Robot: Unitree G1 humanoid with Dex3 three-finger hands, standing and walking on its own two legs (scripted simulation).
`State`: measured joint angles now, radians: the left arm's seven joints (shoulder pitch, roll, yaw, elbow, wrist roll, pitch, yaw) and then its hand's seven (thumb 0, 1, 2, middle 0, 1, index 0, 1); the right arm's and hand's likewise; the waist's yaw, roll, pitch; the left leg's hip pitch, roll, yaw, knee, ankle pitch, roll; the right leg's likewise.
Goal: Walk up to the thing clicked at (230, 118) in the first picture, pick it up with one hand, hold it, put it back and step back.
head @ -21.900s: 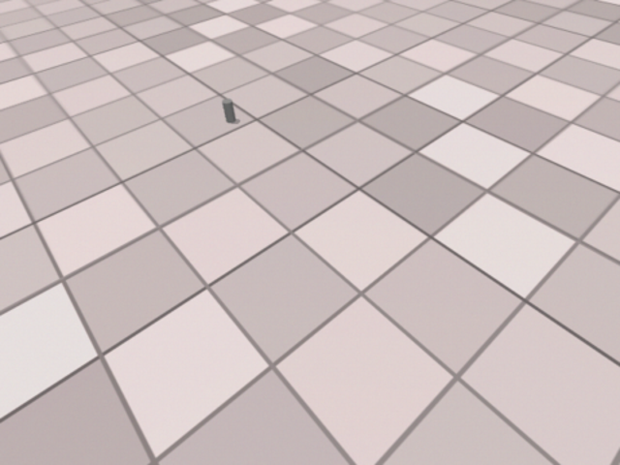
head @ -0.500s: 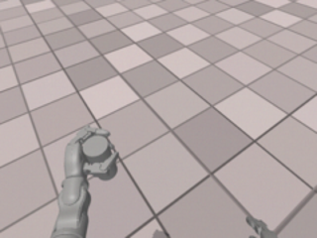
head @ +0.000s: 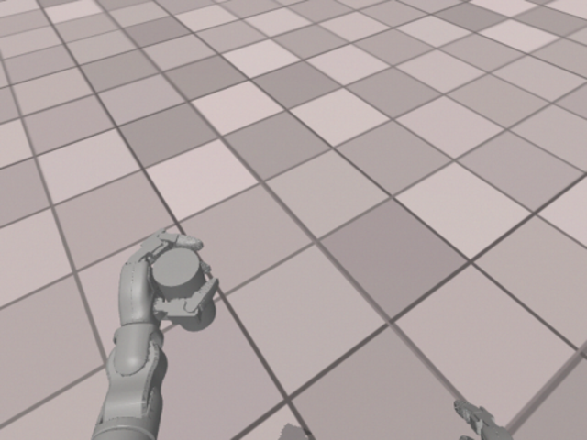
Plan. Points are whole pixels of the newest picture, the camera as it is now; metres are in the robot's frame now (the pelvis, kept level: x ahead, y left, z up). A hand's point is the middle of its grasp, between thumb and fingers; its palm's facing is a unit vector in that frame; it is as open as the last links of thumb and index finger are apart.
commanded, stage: hold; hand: left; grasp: from the side
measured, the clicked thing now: (187, 292) +0.33 +0.18 +0.02
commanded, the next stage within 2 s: crouch in 0.18 s
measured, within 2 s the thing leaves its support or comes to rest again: neither
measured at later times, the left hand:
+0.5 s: hand (194, 283) +0.33 +0.16 +0.03, palm faces +0.16 -0.99 +0.00, open 8.2 cm
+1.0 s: hand (209, 327) +0.37 +0.19 -0.20, palm faces +0.20 -0.98 -0.02, open 8.2 cm
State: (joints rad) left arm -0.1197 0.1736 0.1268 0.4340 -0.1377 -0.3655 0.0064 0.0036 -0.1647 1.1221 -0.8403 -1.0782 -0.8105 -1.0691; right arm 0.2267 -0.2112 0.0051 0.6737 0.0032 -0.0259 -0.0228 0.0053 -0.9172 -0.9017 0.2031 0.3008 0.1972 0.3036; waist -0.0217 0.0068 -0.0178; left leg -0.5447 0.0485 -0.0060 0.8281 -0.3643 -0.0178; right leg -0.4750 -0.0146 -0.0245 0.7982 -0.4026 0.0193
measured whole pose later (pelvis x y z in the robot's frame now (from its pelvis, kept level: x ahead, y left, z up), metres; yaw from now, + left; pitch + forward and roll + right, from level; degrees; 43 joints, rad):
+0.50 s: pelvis +0.00 +0.00 +0.00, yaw +0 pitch +6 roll -1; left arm -0.16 0.16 0.15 0.51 -0.14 -0.40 0.01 0.00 -0.16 1.12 -0.84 -1.08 -0.81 -1.07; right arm 0.22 -0.21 0.00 0.68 0.00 -0.03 -0.01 0.00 -0.89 -0.90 0.20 0.30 0.20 0.30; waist -0.03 0.01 -0.03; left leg -0.60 0.05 -0.01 0.85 -0.37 -0.02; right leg -0.53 -0.01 -0.03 0.83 -0.41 0.01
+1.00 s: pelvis -0.03 +0.00 -0.18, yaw -3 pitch +30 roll -4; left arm -0.42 0.25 0.33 0.88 -0.14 -0.76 -0.06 0.00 -0.15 1.11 -0.84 -1.08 -0.81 -1.07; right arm 0.13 -0.25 -0.02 0.71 -0.07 -0.03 0.07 0.00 -0.91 -0.90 0.20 0.30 0.20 0.30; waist -0.06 0.00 -0.20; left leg -1.58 0.07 -0.06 1.68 -0.63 -0.03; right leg -1.50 0.01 -0.03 1.66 -0.68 0.01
